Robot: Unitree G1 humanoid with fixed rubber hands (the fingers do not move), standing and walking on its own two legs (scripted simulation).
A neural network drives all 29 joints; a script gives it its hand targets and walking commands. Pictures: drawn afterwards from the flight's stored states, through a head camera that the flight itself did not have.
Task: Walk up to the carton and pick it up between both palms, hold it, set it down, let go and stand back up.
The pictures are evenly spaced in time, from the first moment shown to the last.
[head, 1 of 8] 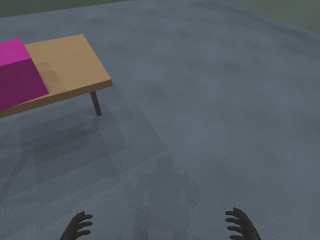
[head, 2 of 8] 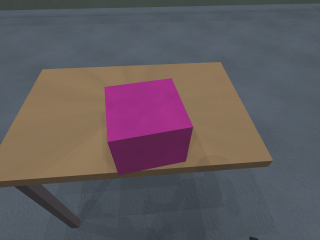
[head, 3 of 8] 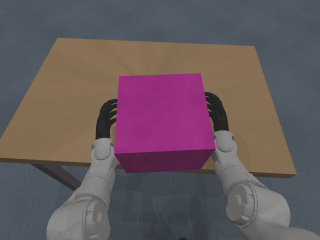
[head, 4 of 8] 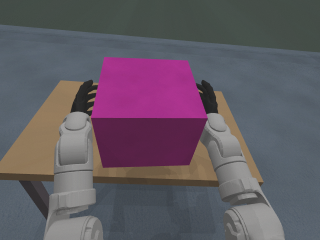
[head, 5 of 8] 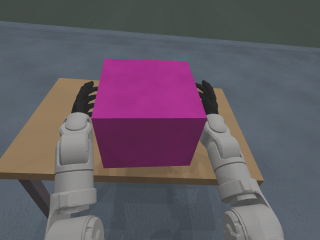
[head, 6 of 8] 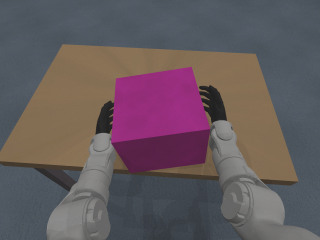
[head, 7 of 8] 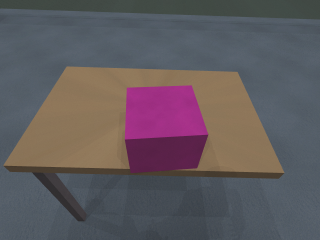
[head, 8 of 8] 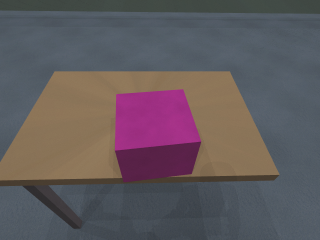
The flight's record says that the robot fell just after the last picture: no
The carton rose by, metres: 0.18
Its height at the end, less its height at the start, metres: +0.00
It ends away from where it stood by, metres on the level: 0.01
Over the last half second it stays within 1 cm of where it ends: yes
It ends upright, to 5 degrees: yes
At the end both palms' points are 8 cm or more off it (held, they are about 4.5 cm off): yes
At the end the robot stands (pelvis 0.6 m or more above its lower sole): yes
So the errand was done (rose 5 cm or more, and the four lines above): yes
